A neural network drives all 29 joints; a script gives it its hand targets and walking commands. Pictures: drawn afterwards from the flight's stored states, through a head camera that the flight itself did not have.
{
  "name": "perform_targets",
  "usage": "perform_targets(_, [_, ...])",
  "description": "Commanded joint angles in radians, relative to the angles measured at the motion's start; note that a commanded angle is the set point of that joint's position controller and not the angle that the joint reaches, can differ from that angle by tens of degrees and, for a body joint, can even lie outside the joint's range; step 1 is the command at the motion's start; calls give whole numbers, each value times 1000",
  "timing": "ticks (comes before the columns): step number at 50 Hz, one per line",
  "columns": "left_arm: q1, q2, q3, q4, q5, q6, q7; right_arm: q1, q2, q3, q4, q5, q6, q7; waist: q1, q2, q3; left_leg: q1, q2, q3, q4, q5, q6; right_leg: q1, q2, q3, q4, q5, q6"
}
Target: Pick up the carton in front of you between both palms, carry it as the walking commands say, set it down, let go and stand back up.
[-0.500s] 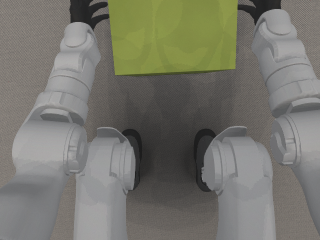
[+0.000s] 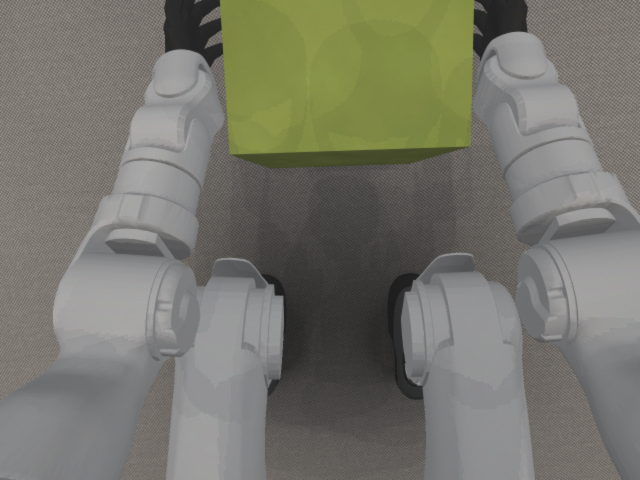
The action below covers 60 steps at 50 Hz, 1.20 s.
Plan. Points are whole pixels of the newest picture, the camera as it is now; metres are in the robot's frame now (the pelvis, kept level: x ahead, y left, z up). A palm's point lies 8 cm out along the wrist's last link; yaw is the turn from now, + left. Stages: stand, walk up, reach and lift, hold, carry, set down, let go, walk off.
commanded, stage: reach and lift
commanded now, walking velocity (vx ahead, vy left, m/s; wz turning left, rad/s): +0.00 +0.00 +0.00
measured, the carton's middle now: (340, 71) +0.53 -0.02 -0.21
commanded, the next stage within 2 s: none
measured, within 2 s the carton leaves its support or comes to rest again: neither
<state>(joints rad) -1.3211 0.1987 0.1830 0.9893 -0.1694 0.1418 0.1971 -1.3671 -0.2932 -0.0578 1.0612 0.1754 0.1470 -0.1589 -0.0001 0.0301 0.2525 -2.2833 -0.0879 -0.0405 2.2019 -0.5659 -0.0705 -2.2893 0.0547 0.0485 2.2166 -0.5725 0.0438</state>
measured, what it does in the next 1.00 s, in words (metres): rises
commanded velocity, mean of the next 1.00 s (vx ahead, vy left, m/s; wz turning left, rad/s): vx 0.00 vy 0.00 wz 0.00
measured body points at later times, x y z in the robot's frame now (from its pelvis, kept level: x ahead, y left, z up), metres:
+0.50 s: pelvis +0.00 +0.00 +0.12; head +0.25 -0.02 +0.49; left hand +0.50 +0.13 +0.05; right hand +0.50 -0.17 +0.05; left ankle +0.12 +0.13 -0.33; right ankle +0.11 -0.13 -0.33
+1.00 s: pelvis +0.05 +0.00 +0.25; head +0.20 -0.01 +0.68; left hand +0.46 +0.14 +0.21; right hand +0.46 -0.17 +0.20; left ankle +0.11 +0.13 -0.33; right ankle +0.11 -0.13 -0.33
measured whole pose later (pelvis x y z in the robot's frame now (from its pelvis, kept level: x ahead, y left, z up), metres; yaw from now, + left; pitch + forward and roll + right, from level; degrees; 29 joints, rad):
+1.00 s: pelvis +0.05 +0.00 +0.25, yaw -2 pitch +32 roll +0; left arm -0.66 -0.09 0.38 0.64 0.15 0.31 0.08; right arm -0.68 0.04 -0.36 0.68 -0.16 0.32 -0.06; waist 0.00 0.01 -0.24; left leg -1.44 -0.11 -0.11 1.37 -0.50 -0.04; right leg -1.45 0.10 0.11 1.37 -0.49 0.04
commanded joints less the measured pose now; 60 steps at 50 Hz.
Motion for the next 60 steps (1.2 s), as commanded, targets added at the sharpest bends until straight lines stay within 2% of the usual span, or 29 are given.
perform_targets(1, [-662, -1103, -387, -382, -57, 12, -277, -623, 1114, 316, -436, 63, -1, 287, -27, -63, -1686, 756, -84, 149, -157, 502, 28, 856, 87, -137, -188, 544, -18])
perform_targets(3, [-632, -1128, -399, -434, -33, 39, -279, -567, 1159, 314, -470, 39, 32, 287, -25, -68, -1709, 758, -90, 153, -191, 455, 28, 863, 98, -144, -222, 499, -16])
perform_targets(5, [-587, -1148, -388, -440, 6, 69, -289, -504, 1202, 292, -458, 0, 67, 295, -18, -69, -1646, 719, -92, 156, -237, 371, 30, 822, 106, -147, -268, 413, -18])
perform_targets(9, [-488, -1168, -274, -302, 121, 130, -316, -399, 1256, 184, -303, -106, 131, 323, 10, -67, -1338, 578, -89, 156, -343, 147, 45, 653, 109, -138, -377, 184, -24])
perform_targets(12, [-466, -1176, -185, -228, 197, 153, -332, -386, 1252, 90, -234, -184, 152, 340, 13, -64, -1247, 561, -91, 149, -413, 81, 50, 618, 110, -132, -447, 107, -31])
perform_targets(16, [-458, -1190, -139, -205, 239, 159, -343, -383, 1255, 33, -216, -233, 157, 346, 2, -51, -1275, 608, -96, 142, -486, 87, 48, 677, 111, -127, -517, 117, -34])
perform_targets(20, [-431, -1214, -141, -208, 250, 168, -354, -353, 1274, 26, -221, -254, 164, 350, -10, -42, -1328, 669, -99, 138, -549, 99, 43, 752, 113, -124, -579, 136, -32])
perform_targets(24, [-383, -1249, -175, -233, 241, 181, -365, -314, 1309, 65, -259, -245, 175, 359, -10, -42, -1395, 751, -99, 133, -605, 138, 40, 838, 114, -123, -633, 174, -28])
perform_targets(32, [-250, -1315, -310, -316, 182, 193, -372, -199, 1380, 202, -365, -185, 187, 362, -1, -50, -1457, 927, -98, 112, -710, 243, 31, 1007, 121, -113, -730, 277, -16])
perform_targets(39, [-120, -1343, -375, -339, 161, 187, -368, -66, 1405, 254, -391, -176, 180, 354, -6, -40, -1368, 1057, -96, 85, -823, 259, 26, 1128, 120, -90, -841, 294, -17])
perform_targets(49, [83, -1349, -371, -313, 196, 158, -363, 127, 1420, 248, -374, -206, 152, 348, -3, -35, -1191, 1253, -83, 40, -1024, 284, 36, 1323, 109, -42, -1039, 317, -25])
perform_targets(60, [310, -1345, -391, -334, 234, 131, -364, 346, 1422, 272, -402, -234, 123, 341, 0, -37, -1023, 1524, -56, -14, -1265, 380, 51, 1586, 86, 8, -1278, 409, -32])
